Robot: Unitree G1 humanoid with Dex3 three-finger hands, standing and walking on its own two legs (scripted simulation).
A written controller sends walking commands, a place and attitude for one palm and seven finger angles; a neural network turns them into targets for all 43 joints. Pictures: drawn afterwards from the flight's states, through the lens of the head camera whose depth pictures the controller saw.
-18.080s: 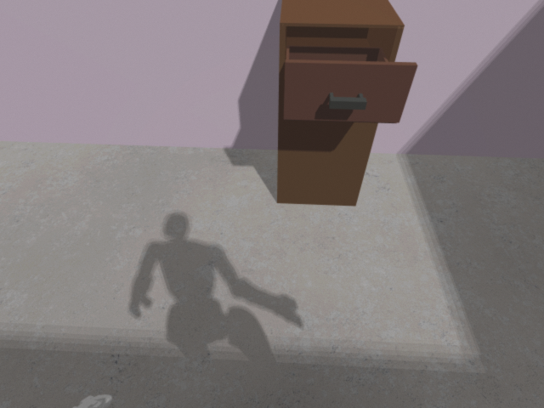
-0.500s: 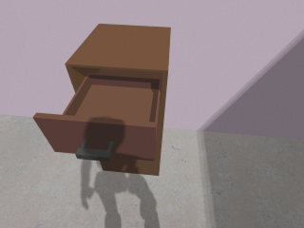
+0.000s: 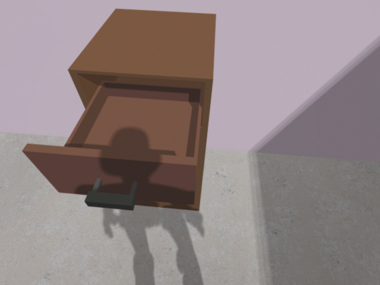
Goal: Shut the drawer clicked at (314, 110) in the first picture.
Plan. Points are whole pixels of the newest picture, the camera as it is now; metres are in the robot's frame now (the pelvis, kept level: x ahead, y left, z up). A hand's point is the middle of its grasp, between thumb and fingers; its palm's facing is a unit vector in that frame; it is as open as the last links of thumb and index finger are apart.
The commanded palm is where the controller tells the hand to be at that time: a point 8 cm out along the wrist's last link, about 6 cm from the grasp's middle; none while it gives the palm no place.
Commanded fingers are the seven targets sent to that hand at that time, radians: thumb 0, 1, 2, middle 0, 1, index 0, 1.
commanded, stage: look again from close up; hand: left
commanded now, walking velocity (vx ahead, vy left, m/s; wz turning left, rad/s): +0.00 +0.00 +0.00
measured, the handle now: (113, 192) +0.30 +0.20 +0.01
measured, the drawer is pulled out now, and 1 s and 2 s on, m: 0.28 0.28 0.28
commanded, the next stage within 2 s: raise the hand and make a fist in 0.16 s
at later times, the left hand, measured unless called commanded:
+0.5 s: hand (90, 258) +0.17 +0.20 +0.01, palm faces +0.14 -0.99 -0.04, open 7.0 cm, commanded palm +0.08 +0.25 -0.04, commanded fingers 0.00 0.90 0.90 -0.46 -0.58 -0.46 -0.58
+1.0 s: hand (105, 278) +0.14 +0.16 +0.01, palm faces -0.07 -1.00 -0.03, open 4.3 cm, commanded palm +0.10 +0.24 +0.02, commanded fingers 0.00 0.90 0.90 -0.96 -1.12 -0.96 -1.12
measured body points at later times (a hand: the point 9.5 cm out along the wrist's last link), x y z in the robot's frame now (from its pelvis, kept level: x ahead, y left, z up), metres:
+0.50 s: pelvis -0.05 +0.04 -0.01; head -0.04 +0.03 +0.44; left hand +0.15 +0.25 +0.01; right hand +0.08 -0.20 -0.12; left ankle -0.08 +0.11 -0.73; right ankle -0.02 -0.05 -0.73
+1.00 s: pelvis -0.08 +0.01 -0.05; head -0.05 +0.00 +0.40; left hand +0.13 +0.22 +0.01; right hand +0.11 -0.20 -0.12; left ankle -0.08 +0.11 -0.73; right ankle -0.02 -0.05 -0.73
